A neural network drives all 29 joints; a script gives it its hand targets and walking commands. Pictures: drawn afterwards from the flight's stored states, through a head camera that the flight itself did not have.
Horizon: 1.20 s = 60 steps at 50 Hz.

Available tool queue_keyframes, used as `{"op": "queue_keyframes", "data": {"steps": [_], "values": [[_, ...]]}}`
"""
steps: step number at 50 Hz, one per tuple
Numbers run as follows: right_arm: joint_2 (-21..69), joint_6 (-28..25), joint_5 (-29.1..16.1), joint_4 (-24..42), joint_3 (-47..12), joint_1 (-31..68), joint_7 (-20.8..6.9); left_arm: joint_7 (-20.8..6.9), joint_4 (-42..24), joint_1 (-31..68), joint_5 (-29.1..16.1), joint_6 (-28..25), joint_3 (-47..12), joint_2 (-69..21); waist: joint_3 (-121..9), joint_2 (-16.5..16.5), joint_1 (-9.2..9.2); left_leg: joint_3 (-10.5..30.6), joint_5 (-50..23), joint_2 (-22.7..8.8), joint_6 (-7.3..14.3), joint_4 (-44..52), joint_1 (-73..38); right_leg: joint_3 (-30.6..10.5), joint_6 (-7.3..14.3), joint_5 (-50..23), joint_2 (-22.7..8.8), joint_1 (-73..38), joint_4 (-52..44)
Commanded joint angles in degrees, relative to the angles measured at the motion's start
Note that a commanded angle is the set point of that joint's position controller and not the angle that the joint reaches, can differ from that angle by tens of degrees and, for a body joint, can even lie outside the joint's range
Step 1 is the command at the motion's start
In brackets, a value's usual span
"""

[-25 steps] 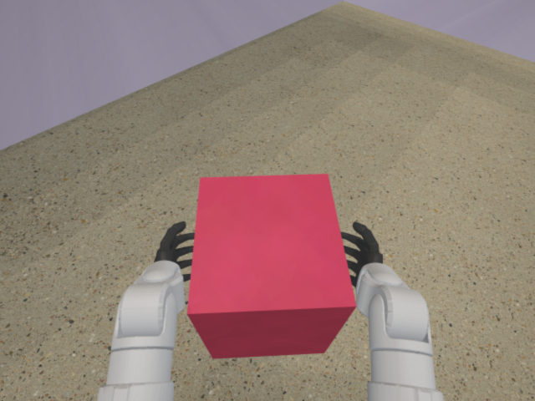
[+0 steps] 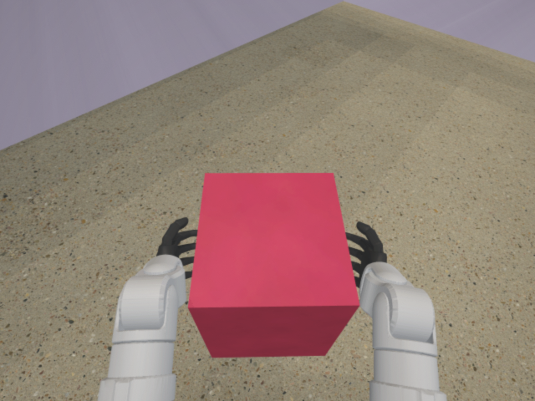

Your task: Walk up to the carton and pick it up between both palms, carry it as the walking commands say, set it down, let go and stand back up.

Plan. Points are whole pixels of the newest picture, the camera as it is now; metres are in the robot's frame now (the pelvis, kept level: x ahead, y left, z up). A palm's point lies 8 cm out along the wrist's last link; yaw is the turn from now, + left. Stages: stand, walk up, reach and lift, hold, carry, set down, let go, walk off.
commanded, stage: carry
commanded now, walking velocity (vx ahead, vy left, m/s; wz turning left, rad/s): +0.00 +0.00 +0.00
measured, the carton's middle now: (269, 270) +0.33 +0.00 -0.01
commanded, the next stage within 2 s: none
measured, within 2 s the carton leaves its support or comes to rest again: neither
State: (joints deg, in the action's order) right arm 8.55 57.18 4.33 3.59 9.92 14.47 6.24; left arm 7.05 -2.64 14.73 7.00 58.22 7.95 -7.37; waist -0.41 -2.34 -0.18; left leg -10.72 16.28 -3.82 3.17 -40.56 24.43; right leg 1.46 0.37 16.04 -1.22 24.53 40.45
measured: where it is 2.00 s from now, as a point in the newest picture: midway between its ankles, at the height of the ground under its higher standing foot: outside the picture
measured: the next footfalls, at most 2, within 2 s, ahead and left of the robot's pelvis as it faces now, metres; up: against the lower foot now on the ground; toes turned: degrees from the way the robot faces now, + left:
left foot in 0.72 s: -0.06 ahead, +0.05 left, +0.00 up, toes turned +10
right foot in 1.00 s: -0.06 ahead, -0.23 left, +0.00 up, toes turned -4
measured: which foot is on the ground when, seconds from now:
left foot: down 0.00-0.42, up 0.44-0.70, down 0.72-1.00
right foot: down 0.00-0.74, up 0.76-0.98, down 1.00-1.00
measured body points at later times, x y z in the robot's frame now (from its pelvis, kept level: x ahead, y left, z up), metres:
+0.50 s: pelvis -0.02 -0.05 +0.00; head -0.01 -0.06 +0.45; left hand +0.28 +0.08 +0.07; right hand +0.26 -0.22 +0.07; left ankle +0.02 +0.08 -0.69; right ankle +0.03 -0.14 -0.71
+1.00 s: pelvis -0.12 -0.10 -0.01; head -0.08 -0.11 +0.44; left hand +0.18 +0.03 +0.06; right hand +0.17 -0.26 +0.06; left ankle -0.09 +0.04 -0.71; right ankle -0.10 -0.22 -0.72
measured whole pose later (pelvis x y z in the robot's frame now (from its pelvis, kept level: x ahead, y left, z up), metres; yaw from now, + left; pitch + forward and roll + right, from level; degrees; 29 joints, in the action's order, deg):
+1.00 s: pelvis -0.12 -0.10 -0.01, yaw -2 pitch +1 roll +1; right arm 8.7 69.5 4.0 19.8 8.1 14.6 6.9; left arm 7.2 -18.7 15.8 6.9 71.0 7.4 -8.4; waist 4.4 -0.9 -0.2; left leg -9.4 21.2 -7.9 -2.2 -45.7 24.0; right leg 1.0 3.1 22.0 -2.7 24.9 46.6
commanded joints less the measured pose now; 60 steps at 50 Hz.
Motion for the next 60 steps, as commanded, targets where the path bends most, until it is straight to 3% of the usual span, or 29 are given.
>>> {"op": "queue_keyframes", "data": {"steps": [1, 4, 5, 6, 10, 14, 16, 18, 20, 21, 22, 25, 30, 33, 34, 35, 36, 37, 38, 40, 41, 44, 47, 48, 49, 50, 51, 54, 60], "values": [[45.60, -2.42, -15.67, 9.90, -36.70, 35.31, -11.74, -13.12, -9.22, 34.73, -18.21, -3.47, -34.62, -46.12, -24.00, 4.27, 0.65, 10.76, 0.57, -5.87, 0.16, 13.88, -13.25, -6.34, 3.60, -8.23, -4.98, -3.71, -12.28], [44.76, -3.29, -13.42, 5.61, -33.74, 36.17, -11.77, -12.99, -4.16, 34.38, -16.19, -4.09, -32.78, -46.35, -25.10, 5.78, 0.54, 11.56, -2.27, -6.64, 0.40, 14.39, -14.43, -5.03, 3.18, -10.24, -4.42, -2.98, -10.27], [47.52, -1.71, -18.94, 18.05, -40.64, 35.50, -11.68, -12.78, -19.45, 38.33, -23.09, -2.68, -41.22, -48.96, -24.87, 7.10, 0.39, 11.41, -6.73, -7.60, 0.40, 13.24, -14.89, -4.71, 2.95, -11.80, -3.75, -2.01, -9.13], [49.72, 0.96, -23.42, 26.38, -45.89, 35.53, -11.51, -12.65, -27.13, 38.26, -27.20, 0.16, -46.66, -51.57, -24.13, 5.79, 0.31, 13.55, -11.79, -10.64, 1.20, 12.94, -15.93, -4.37, 2.23, -10.89, -3.47, -0.59, -7.06], [49.06, 8.09, -22.99, 23.63, -44.71, 31.64, -11.79, -13.00, -25.36, 35.40, -26.68, 6.87, -45.53, -49.21, -26.60, 16.88, -0.53, 22.87, -30.02, -24.08, 8.40, 14.73, -18.62, -1.60, -0.46, 12.07, -0.70, 5.37, 10.50], [50.01, 11.16, -21.25, 21.52, -43.61, 31.52, -11.93, -14.24, -22.66, 36.07, -27.15, 10.24, -44.61, -51.14, -23.44, 18.25, -0.35, 19.58, -31.62, -23.08, 7.76, 14.23, -16.30, -0.93, -0.58, 11.67, -1.86, 7.99, 13.43], [50.48, 11.67, -21.82, 22.41, -44.42, 32.05, -12.06, -14.54, -21.10, 32.38, -26.68, 11.11, -43.05, -50.68, -23.82, 16.21, -0.08, 17.38, -36.23, -21.98, 6.91, 11.48, -16.23, 0.62, -0.61, 9.60, -1.30, 4.72, 6.88], [51.48, 11.88, -22.05, 22.63, -44.17, 35.31, -12.15, -15.14, -20.10, 32.94, -26.77, 11.45, -42.49, -51.90, -25.31, 18.94, 0.91, 15.04, -35.87, -20.63, 4.73, 8.42, -14.11, 1.44, -0.06, 3.47, -0.92, -0.48, -2.94], [52.73, 11.86, -22.58, 23.15, -44.97, 37.94, -12.20, -15.71, -20.67, 35.90, -27.64, 11.56, -42.49, -52.52, -23.59, 10.81, 0.99, 11.57, -20.54, -14.96, -0.24, 1.42, -9.71, -4.42, 0.71, -7.03, -3.08, -6.11, -15.84], [53.92, 11.97, -22.69, 23.30, -45.44, 37.05, -12.34, -15.59, -20.93, 35.72, -26.90, 11.24, -41.37, -51.72, -23.22, -9.23, 0.50, 4.33, 1.16, -6.45, -4.20, -7.29, -0.19, -19.36, 4.15, -26.17, -14.92, -9.72, -21.22], [53.18, 12.34, -23.50, 23.97, -46.10, 38.55, -12.47, -15.84, -21.25, 35.18, -27.02, 11.48, -40.51, -52.66, -19.86, -17.22, 0.81, 3.20, 22.98, -0.17, -5.47, -16.71, 7.81, -23.18, 9.83, -31.70, -18.96, -10.68, -20.52], [56.35, 11.94, -26.08, 24.07, -47.59, 41.69, -12.64, -15.64, -24.05, 37.64, -26.30, 10.68, -39.60, -52.18, -21.16, -5.33, 0.66, 6.89, 19.81, 0.15, -4.94, -29.08, 7.61, -14.87, 11.02, -35.07, -14.16, -10.55, -16.86], [54.76, 12.34, -26.58, 25.08, -47.08, 41.01, -12.30, -14.46, -23.26, 34.83, -25.04, 10.53, -38.76, -52.32, -27.11, -6.45, 1.08, 4.19, 20.44, 1.47, -6.73, -14.98, 4.27, -12.20, 11.23, -52.03, -11.65, -22.34, -12.16], [52.89, 12.35, -26.78, 27.19, -46.72, 41.80, -12.68, -13.75, -24.26, 34.68, -24.64, 10.24, -40.34, -51.88, -30.81, -9.77, 0.98, 3.97, 17.75, 2.21, -5.85, -2.28, -3.09, -13.77, 11.16, -45.05, -12.71, -20.27, -12.87], [53.11, 12.68, -26.15, 24.82, -45.58, 38.59, -13.02, -13.53, -23.83, 33.45, -24.47, 10.44, -41.00, -52.83, -31.48, -6.07, 0.55, 3.93, 11.81, 1.53, -4.77, 4.79, -9.38, -12.37, 9.09, -38.33, -11.59, -16.22, -13.69], [52.76, 11.97, -26.16, 27.45, -46.09, 39.60, -13.12, -13.32, -25.31, 35.56, -25.44, 10.22, -42.63, -53.00, -32.97, -2.90, -0.66, 6.53, 1.49, -2.29, -3.58, 14.83, -17.83, -7.38, 6.64, -31.65, -8.15, -9.25, -8.68], [52.99, 11.82, -26.03, 25.45, -45.74, 38.58, -13.43, -13.16, -24.24, 36.66, -24.94, 10.38, -42.54, -52.60, -31.02, 13.71, -1.82, 22.89, -18.41, -17.07, 1.38, 19.96, -27.40, -2.93, 2.35, -10.54, -2.26, 7.11, 3.72], [52.44, 11.26, -25.36, 24.89, -45.72, 35.82, -13.52, -13.18, -24.19, 34.98, -24.39, 10.09, -42.78, -52.23, -27.71, 28.32, -1.30, 35.88, -43.91, -32.03, 9.79, 18.38, -28.42, -0.52, -1.41, 19.46, 4.67, 19.91, 17.07], [54.56, 11.11, -25.66, 24.83, -44.49, 34.89, -14.11, -13.55, -28.04, 40.38, -26.32, 9.80, -44.79, -54.15, -24.61, 24.89, -1.79, 33.90, -38.88, -32.68, 13.78, 17.97, -21.14, -7.62, -0.06, 19.71, 0.60, 18.17, 28.99], [53.06, 10.67, -26.13, 28.40, -46.04, 38.66, -13.71, -13.57, -28.99, 40.77, -27.67, 9.03, -45.14, -53.42, -22.96, 9.58, -1.26, 25.54, -37.01, -26.27, 9.79, 14.99, -19.00, -6.49, -0.45, 13.21, 0.05, 16.37, 35.61], [52.90, 10.61, -25.68, 29.54, -46.08, 38.51, -13.40, -13.62, -28.83, 39.55, -28.57, 9.01, -45.62, -54.25, -22.63, 8.17, -0.81, 21.20, -40.49, -24.09, 7.81, 11.86, -22.56, -6.06, -1.28, 11.38, -1.48, 17.96, 30.67], [52.53, 11.16, -24.48, 26.93, -44.67, 36.53, -12.88, -13.47, -27.81, 37.59, -28.55, 9.81, -45.25, -52.85, -23.33, 17.40, -0.48, 15.98, -52.23, -19.48, 4.39, 7.41, -21.41, -1.78, -1.43, 10.56, -0.63, 10.57, 14.23], [51.94, 11.23, -22.85, 27.53, -45.15, 36.45, -12.06, -14.25, -24.67, 32.53, -26.90, 10.41, -43.35, -51.11, -23.56, 18.50, -0.11, 15.16, -44.73, -19.46, 3.49, 6.79, -16.13, 0.33, -1.25, 8.10, -0.37, 0.37, -0.48], [52.09, 11.50, -22.08, 26.68, -45.84, 34.94, -11.74, -14.83, -23.07, 30.83, -26.90, 10.79, -42.63, -51.78, -24.01, 14.64, 0.89, 13.58, -37.22, -17.94, 2.05, 5.06, -13.83, 2.08, -1.20, 2.65, 0.38, -5.29, -10.49], [52.89, 11.67, -21.70, 23.00, -45.53, 31.76, -11.94, -14.92, -22.13, 30.77, -25.82, 10.57, -41.53, -50.30, -24.44, 8.41, 0.92, 10.52, -26.67, -14.07, -1.15, -2.36, -11.07, -2.79, -0.20, -13.15, -3.15, -10.53, -17.79], [52.92, 11.55, -22.15, 25.10, -46.24, 34.16, -12.11, -15.27, -21.25, 31.41, -26.06, 10.51, -41.92, -50.76, -24.20, -9.56, 0.02, 4.06, 5.28, -4.96, -5.58, -13.07, 1.98, -18.30, 4.02, -50.04, -16.05, -18.11, -17.85], [52.07, 11.36, -23.79, 27.55, -47.53, 40.01, -12.56, -15.42, -22.74, 32.59, -25.93, 10.01, -40.87, -50.68, -22.00, -19.83, 0.28, 3.00, 27.43, 0.63, -6.41, -20.79, 6.41, -17.10, 10.66, -54.78, -18.90, -16.62, -16.49], [54.64, 11.29, -25.08, 25.38, -47.51, 40.19, -12.59, -15.33, -23.06, 34.03, -25.89, 10.10, -40.69, -52.78, -21.73, -8.32, 0.61, 5.50, 22.59, 0.41, -5.90, -29.00, 5.96, -11.79, 11.40, -44.65, -14.23, -13.78, -14.72], [52.97, 12.62, -25.47, 23.47, -45.78, 37.82, -13.11, -13.79, -23.60, 33.86, -24.00, 10.05, -40.35, -51.57, -27.48, -8.89, 0.63, 3.13, 16.54, 1.58, -5.40, -5.37, -3.39, -10.47, 11.51, -45.87, -12.10, -17.62, -11.82]]}}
